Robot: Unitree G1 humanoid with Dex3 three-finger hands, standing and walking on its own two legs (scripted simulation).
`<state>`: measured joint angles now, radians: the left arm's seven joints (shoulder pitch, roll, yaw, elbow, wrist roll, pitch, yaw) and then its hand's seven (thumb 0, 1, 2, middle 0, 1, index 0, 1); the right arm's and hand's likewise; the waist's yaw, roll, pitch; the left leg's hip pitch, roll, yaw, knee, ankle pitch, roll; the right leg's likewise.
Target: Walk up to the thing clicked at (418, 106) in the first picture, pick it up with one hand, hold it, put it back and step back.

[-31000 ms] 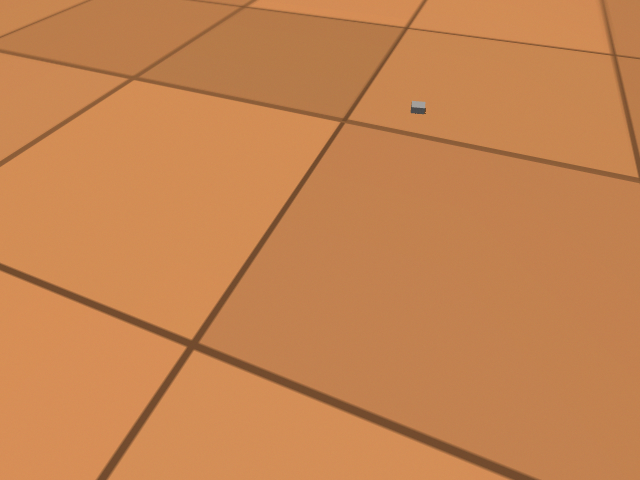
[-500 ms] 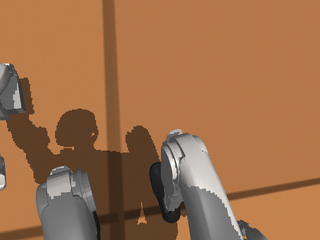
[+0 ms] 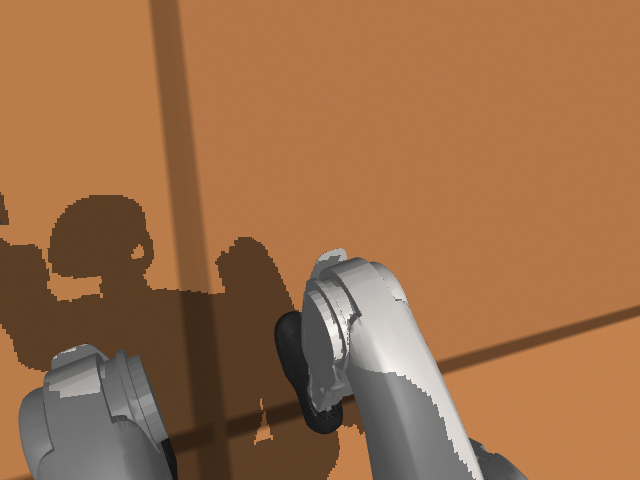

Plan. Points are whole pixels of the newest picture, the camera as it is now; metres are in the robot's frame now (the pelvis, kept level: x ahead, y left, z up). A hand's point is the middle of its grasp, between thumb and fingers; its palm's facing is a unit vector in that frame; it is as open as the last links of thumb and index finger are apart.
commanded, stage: rest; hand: left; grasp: from above
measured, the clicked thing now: out of the picture +0.51 +0.27 -0.25
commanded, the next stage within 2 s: open in 0.98 s
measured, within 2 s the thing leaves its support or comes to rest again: rests again in 1.32 s
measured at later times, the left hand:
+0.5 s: hand out of the picture +0.49 +0.28 -0.25, palm faces -0.48 -0.08 -0.87, open 10.6 cm
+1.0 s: hand out of the picture +0.50 +0.28 -0.26, palm faces -0.48 -0.08 -0.87, open 10.6 cm
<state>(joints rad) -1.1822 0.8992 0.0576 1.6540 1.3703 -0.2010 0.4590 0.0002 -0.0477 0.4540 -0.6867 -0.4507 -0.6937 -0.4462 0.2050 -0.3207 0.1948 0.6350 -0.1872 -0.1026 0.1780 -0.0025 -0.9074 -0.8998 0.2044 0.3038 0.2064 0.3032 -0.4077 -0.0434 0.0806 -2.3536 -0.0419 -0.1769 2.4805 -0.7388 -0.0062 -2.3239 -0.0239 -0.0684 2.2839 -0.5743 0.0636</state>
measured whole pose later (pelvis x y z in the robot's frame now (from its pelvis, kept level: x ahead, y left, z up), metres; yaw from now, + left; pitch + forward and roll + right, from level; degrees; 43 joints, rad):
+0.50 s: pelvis +0.00 +0.01 -0.01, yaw -2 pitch +32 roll -15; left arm -1.19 1.02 0.09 1.72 1.41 -0.23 0.52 0.00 -0.04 0.41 -0.70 -0.44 -0.70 -0.43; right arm 0.18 -0.37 0.25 0.60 -0.23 -0.14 0.21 0.00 -0.91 -0.90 0.20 0.30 0.21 0.30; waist -0.44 -0.10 0.16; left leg -2.35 -0.04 -0.22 2.53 -0.74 0.01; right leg -2.29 -0.01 -0.10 2.29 -0.57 0.07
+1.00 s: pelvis -0.01 +0.01 -0.01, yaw -4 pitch +31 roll -16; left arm -1.20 1.07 0.09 1.74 1.39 -0.21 0.53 0.00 -0.05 0.47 -0.67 -0.47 -0.68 -0.46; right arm 0.17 -0.37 0.32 0.56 -0.23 -0.18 0.24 0.00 -0.91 -0.90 0.20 0.30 0.21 0.30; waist -0.47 -0.12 0.19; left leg -2.35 -0.03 -0.23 2.54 -0.74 0.02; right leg -2.28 0.00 -0.12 2.28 -0.56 0.07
